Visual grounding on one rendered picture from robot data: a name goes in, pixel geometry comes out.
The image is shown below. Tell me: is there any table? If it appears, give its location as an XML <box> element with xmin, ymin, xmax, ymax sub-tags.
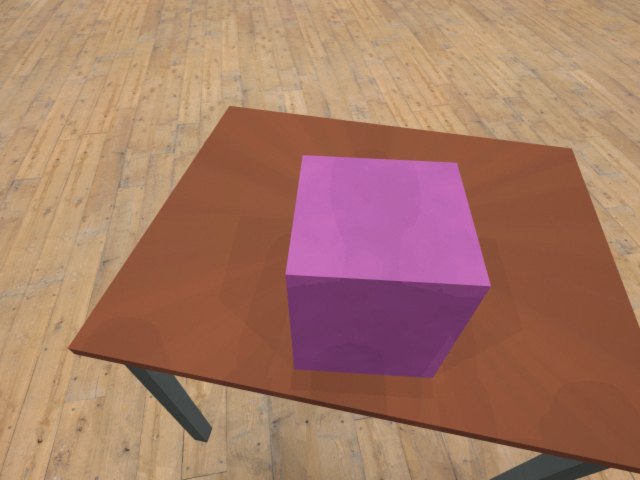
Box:
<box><xmin>68</xmin><ymin>106</ymin><xmax>640</xmax><ymax>480</ymax></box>

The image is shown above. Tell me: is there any carton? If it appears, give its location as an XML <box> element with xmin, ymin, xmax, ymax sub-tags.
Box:
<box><xmin>285</xmin><ymin>155</ymin><xmax>491</xmax><ymax>378</ymax></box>

